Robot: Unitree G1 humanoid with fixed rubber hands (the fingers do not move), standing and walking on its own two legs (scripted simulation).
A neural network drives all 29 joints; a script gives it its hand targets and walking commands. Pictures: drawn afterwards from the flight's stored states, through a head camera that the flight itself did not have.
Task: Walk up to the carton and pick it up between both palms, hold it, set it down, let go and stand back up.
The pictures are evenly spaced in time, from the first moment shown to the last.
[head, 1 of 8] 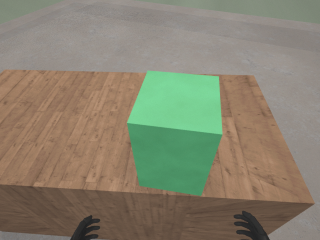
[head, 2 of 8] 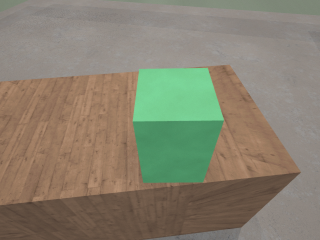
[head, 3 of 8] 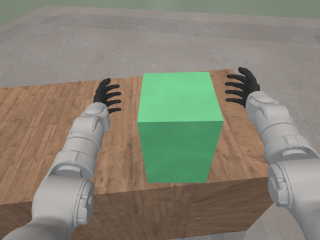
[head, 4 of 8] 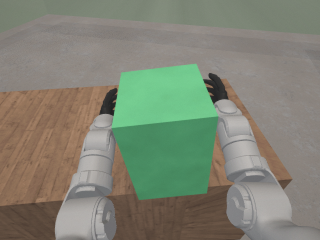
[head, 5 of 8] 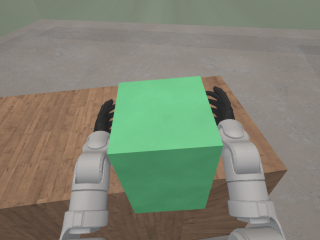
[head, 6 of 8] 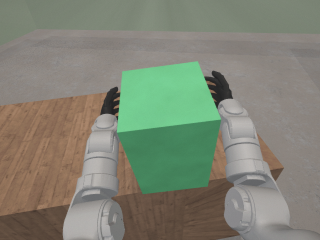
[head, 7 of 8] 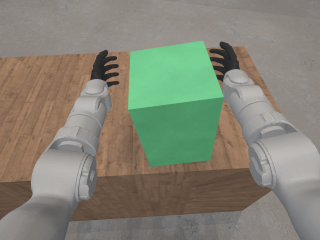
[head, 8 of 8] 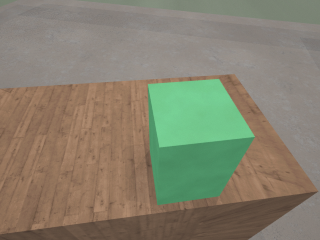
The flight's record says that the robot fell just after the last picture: no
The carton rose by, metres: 0.13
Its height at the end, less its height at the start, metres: +0.00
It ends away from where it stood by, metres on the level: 0.01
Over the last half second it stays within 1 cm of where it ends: yes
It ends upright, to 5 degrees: yes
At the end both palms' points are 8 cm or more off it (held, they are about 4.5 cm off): yes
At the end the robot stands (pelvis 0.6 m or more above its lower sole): yes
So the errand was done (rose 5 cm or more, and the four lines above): yes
